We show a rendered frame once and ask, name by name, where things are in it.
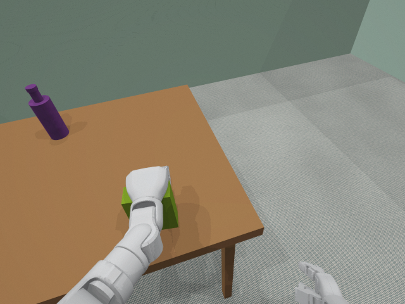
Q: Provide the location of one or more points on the robot left upper arm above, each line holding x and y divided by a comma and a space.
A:
83, 297

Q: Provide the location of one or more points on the sponge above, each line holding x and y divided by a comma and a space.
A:
170, 213

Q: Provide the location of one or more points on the table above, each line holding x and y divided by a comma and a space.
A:
60, 200

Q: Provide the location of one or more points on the robot left forearm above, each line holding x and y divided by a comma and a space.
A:
112, 280

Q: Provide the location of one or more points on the robot right hand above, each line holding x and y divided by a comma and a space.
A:
325, 285

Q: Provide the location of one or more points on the robot left hand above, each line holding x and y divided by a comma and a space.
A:
148, 182

